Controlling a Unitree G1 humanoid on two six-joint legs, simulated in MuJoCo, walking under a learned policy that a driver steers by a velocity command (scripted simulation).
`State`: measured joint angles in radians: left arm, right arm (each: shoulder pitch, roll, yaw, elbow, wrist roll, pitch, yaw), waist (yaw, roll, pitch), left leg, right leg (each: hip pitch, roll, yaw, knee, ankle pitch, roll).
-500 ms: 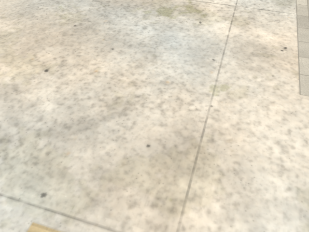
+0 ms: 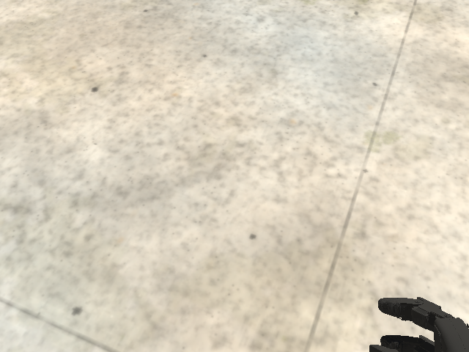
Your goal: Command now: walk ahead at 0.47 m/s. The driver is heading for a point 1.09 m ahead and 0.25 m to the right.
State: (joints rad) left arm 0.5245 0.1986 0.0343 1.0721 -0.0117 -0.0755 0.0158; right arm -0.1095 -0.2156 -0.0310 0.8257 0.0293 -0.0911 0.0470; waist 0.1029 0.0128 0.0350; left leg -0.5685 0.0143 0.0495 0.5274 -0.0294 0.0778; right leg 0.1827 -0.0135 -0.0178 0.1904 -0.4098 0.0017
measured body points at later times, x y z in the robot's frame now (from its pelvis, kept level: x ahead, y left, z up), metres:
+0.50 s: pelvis +0.28 +0.01 +0.01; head +0.31 +0.00 +0.46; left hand +0.51 +0.23 -0.08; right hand +0.24 -0.25 -0.13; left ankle +0.16 +0.11 -0.72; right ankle +0.47 -0.13 -0.69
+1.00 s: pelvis +0.56 -0.02 +0.02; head +0.58 -0.02 +0.47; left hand +0.54 +0.25 -0.12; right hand +0.76 -0.26 -0.09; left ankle +0.75 +0.14 -0.68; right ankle +0.48 -0.12 -0.72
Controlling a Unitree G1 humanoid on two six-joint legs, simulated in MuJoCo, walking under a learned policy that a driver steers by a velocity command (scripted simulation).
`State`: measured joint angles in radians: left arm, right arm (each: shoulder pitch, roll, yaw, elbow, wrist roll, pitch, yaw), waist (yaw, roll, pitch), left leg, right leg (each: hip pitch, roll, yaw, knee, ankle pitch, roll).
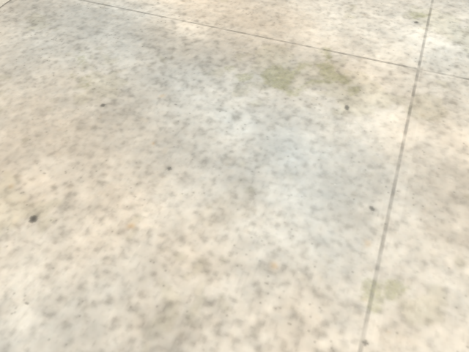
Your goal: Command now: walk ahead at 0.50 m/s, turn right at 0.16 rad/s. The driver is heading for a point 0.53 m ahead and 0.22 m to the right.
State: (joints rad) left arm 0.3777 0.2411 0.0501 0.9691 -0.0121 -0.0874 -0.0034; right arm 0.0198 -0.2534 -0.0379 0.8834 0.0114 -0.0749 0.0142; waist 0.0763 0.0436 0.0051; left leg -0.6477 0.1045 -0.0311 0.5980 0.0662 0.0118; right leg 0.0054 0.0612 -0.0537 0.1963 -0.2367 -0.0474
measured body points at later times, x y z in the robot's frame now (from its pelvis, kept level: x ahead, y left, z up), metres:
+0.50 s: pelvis +0.27 +0.03 +0.00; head +0.29 +0.02 +0.45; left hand +0.49 +0.24 -0.11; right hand +0.22 -0.24 -0.14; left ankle +0.21 +0.15 -0.74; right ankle +0.40 -0.17 -0.69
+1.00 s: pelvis +0.49 -0.09 +0.00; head +0.52 -0.12 +0.45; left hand +0.70 +0.11 -0.11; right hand +0.52 -0.40 -0.12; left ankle +0.69 +0.00 -0.70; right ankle +0.44 -0.15 -0.74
